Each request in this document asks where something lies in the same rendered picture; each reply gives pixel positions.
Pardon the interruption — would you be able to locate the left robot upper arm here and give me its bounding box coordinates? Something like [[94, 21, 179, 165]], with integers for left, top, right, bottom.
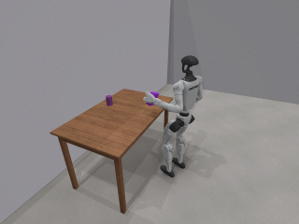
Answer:
[[173, 80, 184, 113]]

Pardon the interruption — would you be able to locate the sponge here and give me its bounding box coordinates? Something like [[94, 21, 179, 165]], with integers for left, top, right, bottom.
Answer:
[[146, 91, 160, 105]]

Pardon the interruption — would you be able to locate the robot left forearm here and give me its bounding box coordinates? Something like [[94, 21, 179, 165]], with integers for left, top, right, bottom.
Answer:
[[153, 98, 180, 113]]

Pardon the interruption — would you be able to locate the left robot foot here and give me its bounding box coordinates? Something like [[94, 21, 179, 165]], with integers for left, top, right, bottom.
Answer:
[[160, 165, 175, 177]]

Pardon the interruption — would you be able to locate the robot left thigh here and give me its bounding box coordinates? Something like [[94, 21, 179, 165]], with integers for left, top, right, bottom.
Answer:
[[163, 119, 181, 152]]

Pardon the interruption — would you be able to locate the right robot upper arm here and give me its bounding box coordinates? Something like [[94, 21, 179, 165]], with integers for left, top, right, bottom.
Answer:
[[195, 76, 203, 101]]

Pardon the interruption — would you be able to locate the table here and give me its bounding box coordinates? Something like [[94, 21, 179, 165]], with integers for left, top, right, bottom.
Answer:
[[50, 89, 173, 214]]

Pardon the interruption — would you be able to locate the left robot hand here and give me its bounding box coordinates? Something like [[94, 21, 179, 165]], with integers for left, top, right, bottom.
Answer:
[[143, 91, 155, 104]]

